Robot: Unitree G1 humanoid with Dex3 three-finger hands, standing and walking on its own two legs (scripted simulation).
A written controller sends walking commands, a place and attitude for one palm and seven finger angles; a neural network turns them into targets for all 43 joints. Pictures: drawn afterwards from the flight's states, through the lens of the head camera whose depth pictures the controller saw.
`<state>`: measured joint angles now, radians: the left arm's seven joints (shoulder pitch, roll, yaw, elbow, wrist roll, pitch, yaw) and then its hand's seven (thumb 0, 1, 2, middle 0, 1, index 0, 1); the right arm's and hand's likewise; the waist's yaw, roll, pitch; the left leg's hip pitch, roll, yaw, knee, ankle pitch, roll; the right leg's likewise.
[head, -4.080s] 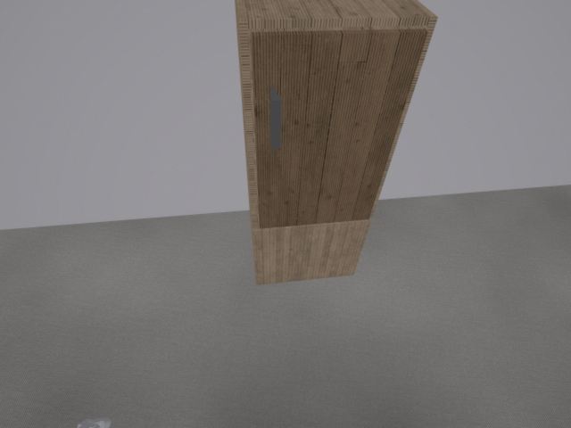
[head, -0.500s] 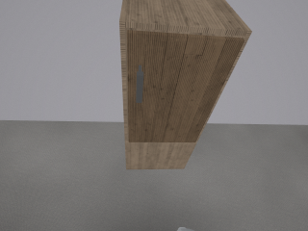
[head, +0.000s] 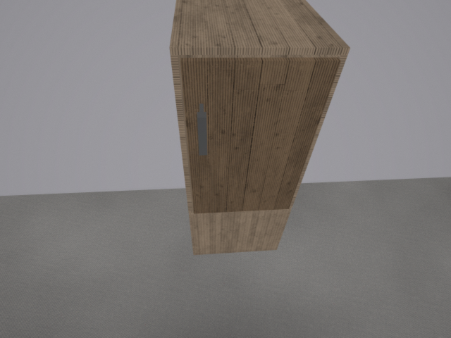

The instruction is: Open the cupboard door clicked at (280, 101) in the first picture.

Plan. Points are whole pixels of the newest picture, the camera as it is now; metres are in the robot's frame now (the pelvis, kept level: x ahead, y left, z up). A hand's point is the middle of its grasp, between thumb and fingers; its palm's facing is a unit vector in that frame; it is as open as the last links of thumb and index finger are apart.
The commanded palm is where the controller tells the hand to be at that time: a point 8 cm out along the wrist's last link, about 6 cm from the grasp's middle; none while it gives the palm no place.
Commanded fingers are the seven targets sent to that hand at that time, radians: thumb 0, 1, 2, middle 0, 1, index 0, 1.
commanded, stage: come to a stop and stand still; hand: left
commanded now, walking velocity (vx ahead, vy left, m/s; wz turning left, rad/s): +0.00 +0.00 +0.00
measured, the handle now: (202, 129) +0.59 +0.09 +0.03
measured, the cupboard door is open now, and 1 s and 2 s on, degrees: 0 0 0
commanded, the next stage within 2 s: look again from close up in 0.28 s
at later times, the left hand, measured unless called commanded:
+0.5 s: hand out of the picture -0.04 +0.14 -0.18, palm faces +0.03 -0.98 -0.17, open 7.4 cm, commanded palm none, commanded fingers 0.00 0.90 0.90 -0.20 -0.30 -0.20 -0.30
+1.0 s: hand out of the picture +0.02 +0.15 -0.18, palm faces +0.02 -0.98 -0.19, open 7.3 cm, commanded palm none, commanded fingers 0.00 0.90 0.90 -0.20 -0.30 -0.20 -0.30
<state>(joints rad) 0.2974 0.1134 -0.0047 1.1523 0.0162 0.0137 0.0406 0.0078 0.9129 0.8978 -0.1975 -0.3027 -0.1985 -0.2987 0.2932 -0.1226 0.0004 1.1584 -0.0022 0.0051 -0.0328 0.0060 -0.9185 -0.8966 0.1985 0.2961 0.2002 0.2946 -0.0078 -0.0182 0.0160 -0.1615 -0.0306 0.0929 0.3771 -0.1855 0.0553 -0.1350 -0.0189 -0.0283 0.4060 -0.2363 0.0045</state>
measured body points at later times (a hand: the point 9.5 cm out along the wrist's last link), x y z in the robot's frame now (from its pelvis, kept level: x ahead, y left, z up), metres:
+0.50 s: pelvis -0.01 -0.01 -0.01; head +0.00 -0.01 +0.44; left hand -0.04 +0.20 -0.17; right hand -0.02 -0.22 -0.17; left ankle +0.02 +0.08 -0.74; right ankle -0.01 -0.12 -0.74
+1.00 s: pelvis +0.01 -0.02 -0.01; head +0.01 -0.01 +0.44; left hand +0.02 +0.21 -0.17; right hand +0.03 -0.24 -0.16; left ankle +0.02 +0.08 -0.74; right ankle -0.01 -0.12 -0.74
